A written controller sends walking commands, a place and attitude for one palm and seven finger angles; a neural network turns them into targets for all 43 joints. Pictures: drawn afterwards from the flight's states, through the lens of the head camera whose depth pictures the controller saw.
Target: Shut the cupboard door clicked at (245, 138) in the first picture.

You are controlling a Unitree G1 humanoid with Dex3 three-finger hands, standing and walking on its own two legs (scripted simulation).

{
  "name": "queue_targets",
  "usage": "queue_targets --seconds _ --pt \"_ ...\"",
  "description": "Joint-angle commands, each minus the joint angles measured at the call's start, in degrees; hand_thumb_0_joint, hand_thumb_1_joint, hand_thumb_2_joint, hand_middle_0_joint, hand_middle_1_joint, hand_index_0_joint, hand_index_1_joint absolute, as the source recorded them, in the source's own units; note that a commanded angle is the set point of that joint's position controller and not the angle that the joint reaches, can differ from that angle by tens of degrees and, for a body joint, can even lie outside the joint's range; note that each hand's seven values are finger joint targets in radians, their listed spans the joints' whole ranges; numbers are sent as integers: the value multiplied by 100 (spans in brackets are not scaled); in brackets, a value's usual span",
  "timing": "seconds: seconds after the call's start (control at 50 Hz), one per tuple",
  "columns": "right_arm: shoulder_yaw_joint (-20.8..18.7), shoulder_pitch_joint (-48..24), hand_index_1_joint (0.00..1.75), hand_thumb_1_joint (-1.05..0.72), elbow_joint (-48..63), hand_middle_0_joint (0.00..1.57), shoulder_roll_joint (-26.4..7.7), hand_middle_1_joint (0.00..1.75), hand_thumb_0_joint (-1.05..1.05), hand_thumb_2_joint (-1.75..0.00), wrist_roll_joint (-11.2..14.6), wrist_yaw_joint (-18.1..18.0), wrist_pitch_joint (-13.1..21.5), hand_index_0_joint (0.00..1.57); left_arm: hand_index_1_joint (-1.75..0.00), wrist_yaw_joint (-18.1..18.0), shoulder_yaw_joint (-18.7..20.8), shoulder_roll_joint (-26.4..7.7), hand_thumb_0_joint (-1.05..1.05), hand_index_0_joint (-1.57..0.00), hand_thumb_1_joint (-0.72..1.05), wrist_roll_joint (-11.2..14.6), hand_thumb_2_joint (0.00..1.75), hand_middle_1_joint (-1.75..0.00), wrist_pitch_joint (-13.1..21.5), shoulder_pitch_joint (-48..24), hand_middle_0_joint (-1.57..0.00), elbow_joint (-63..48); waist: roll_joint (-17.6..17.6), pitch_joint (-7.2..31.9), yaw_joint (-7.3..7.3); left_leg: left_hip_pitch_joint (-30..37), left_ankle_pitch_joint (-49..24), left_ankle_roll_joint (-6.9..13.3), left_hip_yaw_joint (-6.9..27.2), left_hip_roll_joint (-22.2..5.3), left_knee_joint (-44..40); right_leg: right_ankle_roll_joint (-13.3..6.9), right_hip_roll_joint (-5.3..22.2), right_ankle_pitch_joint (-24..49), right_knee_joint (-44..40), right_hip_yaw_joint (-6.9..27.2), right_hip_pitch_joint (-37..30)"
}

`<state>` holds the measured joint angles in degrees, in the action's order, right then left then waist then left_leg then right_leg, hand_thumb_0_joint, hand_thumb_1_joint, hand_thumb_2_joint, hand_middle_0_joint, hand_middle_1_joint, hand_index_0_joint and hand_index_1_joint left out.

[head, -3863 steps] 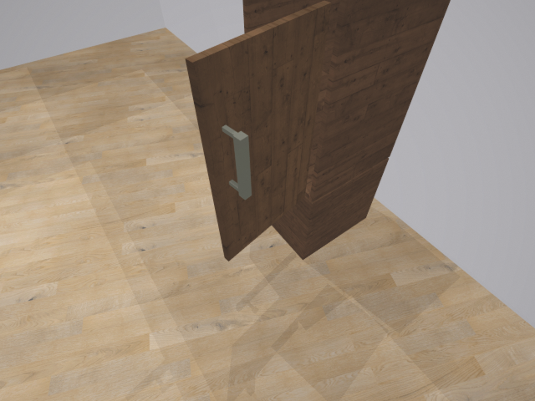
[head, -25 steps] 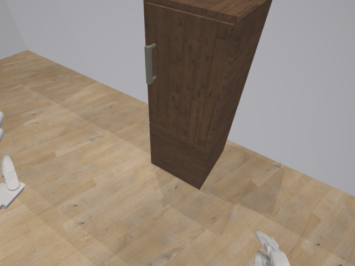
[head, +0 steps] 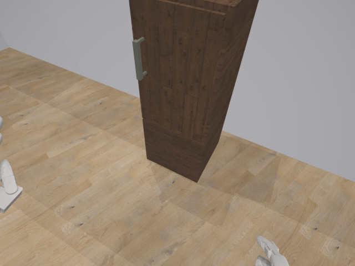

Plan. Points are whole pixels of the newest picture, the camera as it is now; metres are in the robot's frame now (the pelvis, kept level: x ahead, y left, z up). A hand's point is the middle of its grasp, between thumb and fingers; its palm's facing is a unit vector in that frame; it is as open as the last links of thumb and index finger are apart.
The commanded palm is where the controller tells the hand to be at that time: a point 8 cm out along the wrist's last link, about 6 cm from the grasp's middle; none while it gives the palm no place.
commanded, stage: stop stepping back and stand still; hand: left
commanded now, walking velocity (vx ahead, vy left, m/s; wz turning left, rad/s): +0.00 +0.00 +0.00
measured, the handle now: (140, 59) +0.85 +0.17 +0.03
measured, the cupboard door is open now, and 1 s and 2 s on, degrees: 0 0 0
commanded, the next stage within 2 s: let the arm hang, fingers relaxed in 0.34 s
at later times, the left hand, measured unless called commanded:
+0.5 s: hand (37, 197) +0.22 +0.27 +0.10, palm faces +0.32 -0.83 -0.46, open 7.4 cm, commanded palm none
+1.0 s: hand out of the picture -0.08 +0.20 -0.17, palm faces +0.01 -0.98 -0.20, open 7.2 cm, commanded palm none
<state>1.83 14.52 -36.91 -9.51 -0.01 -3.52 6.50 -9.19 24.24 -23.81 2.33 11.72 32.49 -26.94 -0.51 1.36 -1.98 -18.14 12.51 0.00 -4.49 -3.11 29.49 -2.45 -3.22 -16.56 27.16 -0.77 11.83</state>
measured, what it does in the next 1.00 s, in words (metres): stands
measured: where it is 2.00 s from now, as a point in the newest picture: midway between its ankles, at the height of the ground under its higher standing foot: outside the picture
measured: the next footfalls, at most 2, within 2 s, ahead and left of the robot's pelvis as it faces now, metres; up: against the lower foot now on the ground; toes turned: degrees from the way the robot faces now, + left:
none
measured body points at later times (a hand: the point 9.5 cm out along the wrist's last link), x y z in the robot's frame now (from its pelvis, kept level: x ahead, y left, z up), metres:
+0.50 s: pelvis +0.01 +0.00 +0.00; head +0.01 +0.00 +0.45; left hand +0.20 +0.31 +0.13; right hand +0.19 -0.24 -0.08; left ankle +0.03 +0.12 -0.74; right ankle -0.03 -0.09 -0.74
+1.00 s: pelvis -0.02 +0.02 +0.01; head +0.00 +0.03 +0.45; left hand -0.08 +0.25 -0.15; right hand -0.05 -0.21 -0.15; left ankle +0.03 +0.12 -0.74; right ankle -0.03 -0.09 -0.74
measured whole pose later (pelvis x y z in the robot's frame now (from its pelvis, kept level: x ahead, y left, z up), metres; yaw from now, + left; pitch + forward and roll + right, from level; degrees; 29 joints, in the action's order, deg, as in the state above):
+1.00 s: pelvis -0.02 +0.02 +0.01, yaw +1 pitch -1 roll -1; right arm 0.1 19.3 -63.9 -9.0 -0.8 -1.7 -2.0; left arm -1.2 0.0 -10.6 -1.0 -1.5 22.1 65.0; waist 0.0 -3.0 -0.5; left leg -14.4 9.2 1.8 -4.8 -1.2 24.8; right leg -1.0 -1.5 -13.5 23.1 -0.8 8.2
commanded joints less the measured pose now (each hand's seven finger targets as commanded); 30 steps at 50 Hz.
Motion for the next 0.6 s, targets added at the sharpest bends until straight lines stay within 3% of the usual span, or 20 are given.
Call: queue_targets --seconds 0.0,0.02,0.08,0.22,0.28,0.4,0.42,0.44,0.46,0.52,0.58 --pt "-362 -546 30 -90 873 20 -835 30 0 -90 12 -98 173 20 -30 -161 711 -982 0 -20 90 100 90 -30 260 -58 -20 -1060 227 813 106 583 -990 33 410 -232 -152 21 727 2058 -427 810 -157" --pt "-371 -585 30 -90 889 20 -867 30 0 -90 5 -127 176 20 -30 -168 781 -1095 0 -20 90 102 90 -30 250 -159 -20 -1149 328 866 116 702 -1156 32 410 -239 -187 46 703 2208 -397 766 -142" --pt "-338 -634 30 -90 942 20 -834 30 0 -90 29 -169 118 20 -30 -161 660 -1021 0 -20 90 96 90 -30 216 -267 -20 -1125 382 787 136 803 -1487 63 409 -270 -284 125 595 2232 -361 612 -153" --pt "-381 -694 30 -90 1006 20 -893 30 0 -90 31 -203 48 20 -30 -144 595 -1015 0 -20 90 88 90 -30 176 -445 -20 -951 364 502 156 788 -1094 46 354 -162 -386 143 605 1885 -691 657 11" --pt "-380 -713 30 -90 1049 20 -873 30 0 -90 55 -193 6 20 -30 -131 518 -928 0 -20 90 89 90 -30 159 -369 -20 -802 197 459 160 780 -1086 68 336 -151 -369 156 619 1938 -754 665 -5" --pt "-391 -716 30 -90 1133 20 -905 30 0 -90 55 -197 -19 20 -30 -130 501 -961 0 -20 90 87 90 -30 158 -430 -20 -987 400 578 173 911 -1368 64 340 -149 -462 187 561 2049 -718 554 -124" --pt "-477 -1280 30 -90 154 20 -1523 30 0 -90 196 351 358 20 -30 576 -2046 186 0 -20 90 -194 90 -30 -504 -811 -20 3152 389 -9 -2 691 -2508 59 461 -366 142 62 767 2264 30 -27 576" --pt "-615 -838 30 -90 -38 20 -1867 30 0 -90 83 400 40 20 -30 792 -1883 11 0 -20 90 -264 90 -30 -1051 -855 -20 3382 423 275 117 738 -2299 58 443 -501 36 28 906 1876 -72 362 553" --pt "-604 -578 30 -90 -104 20 -1711 30 0 -90 -3 382 -103 20 -30 854 -1913 134 0 -20 90 -342 90 -30 -1141 -921 -20 3611 248 376 135 628 -2055 139 463 -515 80 -18 815 1568 86 253 514" --pt "-434 -573 30 -90 -244 20 -1530 30 0 -90 -83 356 -362 20 -30 914 -2042 81 0 -20 90 -388 90 -30 -1103 -1278 -20 4611 -691 356 175 463 -1519 206 645 -396 124 -93 810 1327 53 420 426" --pt "-356 -444 30 -90 -543 20 -1297 30 0 -90 -159 336 -555 20 -30 851 -2148 121 0 -20 90 -389 90 -30 -1131 -1528 -20 5723 -1015 326 132 563 -1160 144 584 -140 187 -192 1079 2015 -128 763 291"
